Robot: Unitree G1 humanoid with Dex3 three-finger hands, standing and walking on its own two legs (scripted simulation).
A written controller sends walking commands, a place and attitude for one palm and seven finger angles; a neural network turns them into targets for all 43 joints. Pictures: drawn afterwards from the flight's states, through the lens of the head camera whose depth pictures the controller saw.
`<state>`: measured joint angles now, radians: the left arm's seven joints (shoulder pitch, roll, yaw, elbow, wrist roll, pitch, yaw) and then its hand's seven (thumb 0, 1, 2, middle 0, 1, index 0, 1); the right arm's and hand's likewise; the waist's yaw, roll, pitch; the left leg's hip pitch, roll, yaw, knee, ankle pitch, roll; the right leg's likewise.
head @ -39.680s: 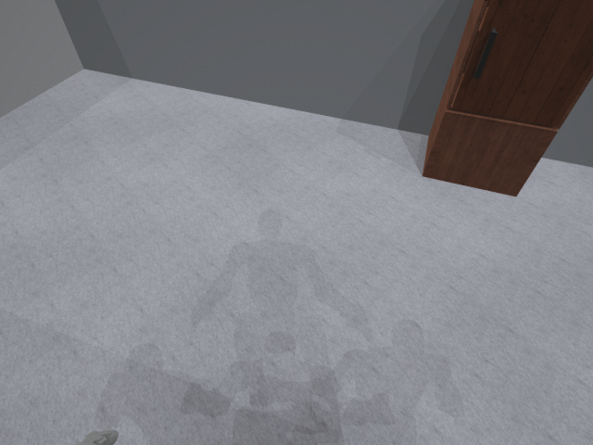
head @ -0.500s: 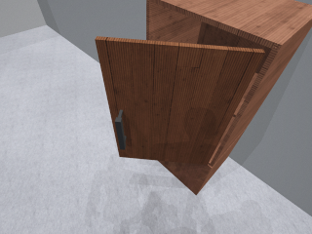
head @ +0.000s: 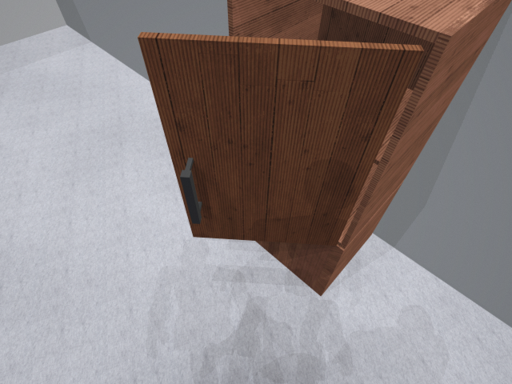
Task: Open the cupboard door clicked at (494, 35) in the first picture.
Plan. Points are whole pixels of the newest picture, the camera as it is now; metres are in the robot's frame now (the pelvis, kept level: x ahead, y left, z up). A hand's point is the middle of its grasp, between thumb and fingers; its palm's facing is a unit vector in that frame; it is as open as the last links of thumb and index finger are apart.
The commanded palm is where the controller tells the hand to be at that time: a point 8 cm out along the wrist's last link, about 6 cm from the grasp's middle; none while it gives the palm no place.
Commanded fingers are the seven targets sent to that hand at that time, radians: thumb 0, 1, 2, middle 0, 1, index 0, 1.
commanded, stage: come to a stop and stand still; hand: left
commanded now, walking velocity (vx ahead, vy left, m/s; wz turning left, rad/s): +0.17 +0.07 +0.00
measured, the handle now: (193, 192) +0.51 +0.18 -0.09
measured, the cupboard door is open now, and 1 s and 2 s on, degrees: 40 40 40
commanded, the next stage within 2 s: look again from close up in 0.80 s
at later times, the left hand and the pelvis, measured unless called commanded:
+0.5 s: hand out of the picture +0.00 +0.18 -0.18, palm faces +0.05 -0.99 -0.14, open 7.4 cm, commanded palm none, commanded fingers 0.00 0.90 0.90 -0.20 -0.30 -0.20 -0.30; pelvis +0.03 +0.02 +0.01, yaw +1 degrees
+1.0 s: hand out of the picture +0.03 +0.21 -0.17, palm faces +0.00 -0.98 -0.20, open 7.4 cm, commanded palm none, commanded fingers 0.00 0.90 0.90 -0.20 -0.30 -0.20 -0.30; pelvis +0.02 +0.04 +0.00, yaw +1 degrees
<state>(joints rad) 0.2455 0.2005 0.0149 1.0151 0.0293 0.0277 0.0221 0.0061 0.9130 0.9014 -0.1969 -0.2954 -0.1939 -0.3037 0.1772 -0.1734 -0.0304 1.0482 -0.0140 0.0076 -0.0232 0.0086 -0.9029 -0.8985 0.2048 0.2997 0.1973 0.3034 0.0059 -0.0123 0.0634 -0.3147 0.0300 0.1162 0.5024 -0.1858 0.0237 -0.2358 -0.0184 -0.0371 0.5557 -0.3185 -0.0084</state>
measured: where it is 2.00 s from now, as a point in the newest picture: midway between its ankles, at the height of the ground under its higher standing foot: outside the picture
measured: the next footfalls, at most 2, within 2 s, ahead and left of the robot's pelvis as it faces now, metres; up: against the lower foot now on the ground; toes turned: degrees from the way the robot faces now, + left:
none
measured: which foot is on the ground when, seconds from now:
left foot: down 0.00-1.00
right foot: down 0.00-1.00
